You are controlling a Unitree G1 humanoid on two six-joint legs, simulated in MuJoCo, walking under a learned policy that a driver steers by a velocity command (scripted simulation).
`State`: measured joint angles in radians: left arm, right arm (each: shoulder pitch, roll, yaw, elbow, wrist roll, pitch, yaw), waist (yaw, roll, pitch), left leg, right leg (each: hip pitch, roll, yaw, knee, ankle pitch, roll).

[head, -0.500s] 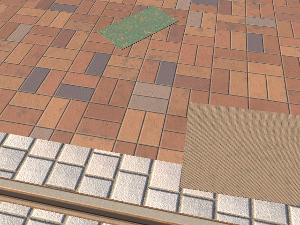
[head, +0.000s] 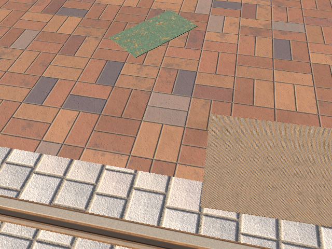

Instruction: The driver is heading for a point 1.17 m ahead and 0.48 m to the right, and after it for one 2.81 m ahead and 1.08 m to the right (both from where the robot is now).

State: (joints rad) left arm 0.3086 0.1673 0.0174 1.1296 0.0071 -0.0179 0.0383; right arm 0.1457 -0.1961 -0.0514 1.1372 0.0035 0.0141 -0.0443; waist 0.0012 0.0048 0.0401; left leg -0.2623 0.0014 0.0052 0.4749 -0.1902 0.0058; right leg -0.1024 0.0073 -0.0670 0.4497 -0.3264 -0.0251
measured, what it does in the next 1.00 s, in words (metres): walks ahead, turning right: left foot, then right foot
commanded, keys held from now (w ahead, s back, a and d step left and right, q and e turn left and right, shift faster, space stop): no key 0.10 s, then w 0.32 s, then w+e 0.58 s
